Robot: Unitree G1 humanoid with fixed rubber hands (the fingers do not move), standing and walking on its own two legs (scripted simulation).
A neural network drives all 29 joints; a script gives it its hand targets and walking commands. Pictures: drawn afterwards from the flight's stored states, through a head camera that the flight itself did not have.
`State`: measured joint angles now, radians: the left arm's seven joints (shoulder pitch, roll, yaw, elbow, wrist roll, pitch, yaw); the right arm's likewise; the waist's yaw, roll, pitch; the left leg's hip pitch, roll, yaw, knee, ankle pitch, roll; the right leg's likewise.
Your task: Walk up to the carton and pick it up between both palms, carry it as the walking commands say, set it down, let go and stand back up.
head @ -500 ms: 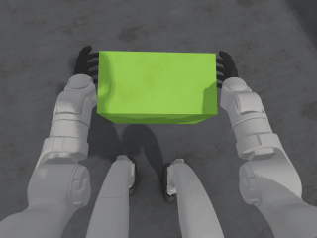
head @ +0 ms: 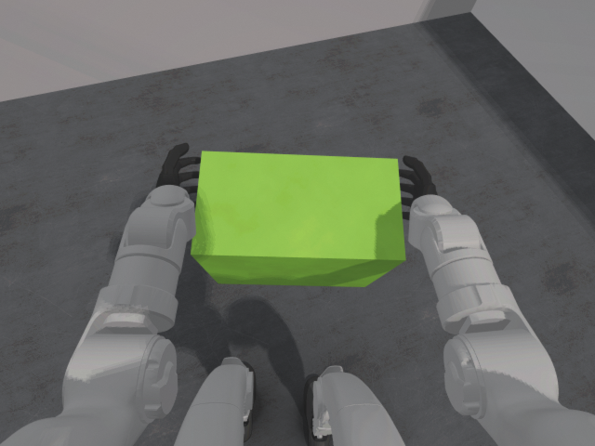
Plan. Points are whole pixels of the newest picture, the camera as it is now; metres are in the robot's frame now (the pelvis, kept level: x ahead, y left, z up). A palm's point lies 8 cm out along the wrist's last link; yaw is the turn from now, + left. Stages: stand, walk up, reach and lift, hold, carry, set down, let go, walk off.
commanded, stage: reach and lift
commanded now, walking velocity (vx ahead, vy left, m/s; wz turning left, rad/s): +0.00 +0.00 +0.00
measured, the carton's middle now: (296, 229) +0.41 -0.01 -0.06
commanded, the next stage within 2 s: hold in 1.24 s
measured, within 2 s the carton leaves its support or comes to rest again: neither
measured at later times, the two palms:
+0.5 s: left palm (163, 170) +0.40 +0.16 +0.10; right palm (447, 192) +0.39 -0.19 +0.09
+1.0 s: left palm (157, 179) +0.40 +0.17 +0.09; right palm (439, 198) +0.39 -0.18 +0.08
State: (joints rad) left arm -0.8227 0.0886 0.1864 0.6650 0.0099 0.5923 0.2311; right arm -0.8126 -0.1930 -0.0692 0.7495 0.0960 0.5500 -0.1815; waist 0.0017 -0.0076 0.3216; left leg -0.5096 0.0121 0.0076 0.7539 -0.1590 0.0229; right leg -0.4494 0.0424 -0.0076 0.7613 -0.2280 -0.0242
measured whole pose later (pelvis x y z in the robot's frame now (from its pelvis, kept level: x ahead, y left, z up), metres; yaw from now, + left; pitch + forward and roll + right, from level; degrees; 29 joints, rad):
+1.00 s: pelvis +0.09 +0.00 +0.04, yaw +0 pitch -3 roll -2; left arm -0.44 -0.07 0.25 0.60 0.18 0.67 0.16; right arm -0.38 0.01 -0.30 0.61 -0.09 0.64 -0.12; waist 0.00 0.00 -0.13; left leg -0.29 0.01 0.00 0.54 -0.20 0.02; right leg -0.19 0.04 -0.01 0.46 -0.22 -0.02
